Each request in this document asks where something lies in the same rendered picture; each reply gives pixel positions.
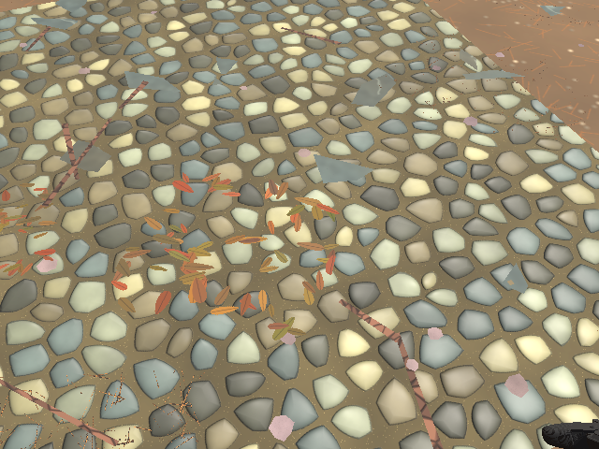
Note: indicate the right robot hand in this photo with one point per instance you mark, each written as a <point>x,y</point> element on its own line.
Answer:
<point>574,435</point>

